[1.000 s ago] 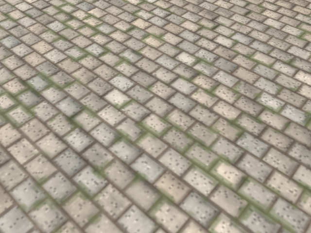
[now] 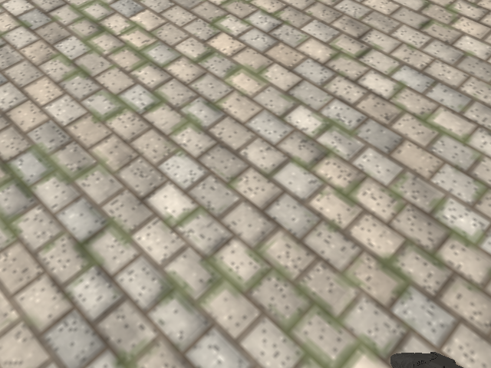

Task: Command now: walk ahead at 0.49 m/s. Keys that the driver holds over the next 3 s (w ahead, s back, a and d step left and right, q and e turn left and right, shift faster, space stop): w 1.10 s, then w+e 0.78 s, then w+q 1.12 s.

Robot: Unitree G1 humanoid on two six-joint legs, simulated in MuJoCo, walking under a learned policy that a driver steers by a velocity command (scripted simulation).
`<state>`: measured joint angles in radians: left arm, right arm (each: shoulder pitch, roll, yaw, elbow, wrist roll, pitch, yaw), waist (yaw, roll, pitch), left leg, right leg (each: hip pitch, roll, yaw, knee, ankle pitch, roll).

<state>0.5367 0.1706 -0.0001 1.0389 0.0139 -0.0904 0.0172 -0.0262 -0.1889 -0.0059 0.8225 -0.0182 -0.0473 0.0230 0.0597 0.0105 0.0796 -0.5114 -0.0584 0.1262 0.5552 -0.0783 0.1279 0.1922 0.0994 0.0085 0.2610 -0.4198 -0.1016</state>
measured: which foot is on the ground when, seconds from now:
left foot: up 0.00-0.00, down 0.02-0.58, up 0.60-1.00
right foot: down 0.00-0.02, up 0.04-0.56, down 0.58-1.00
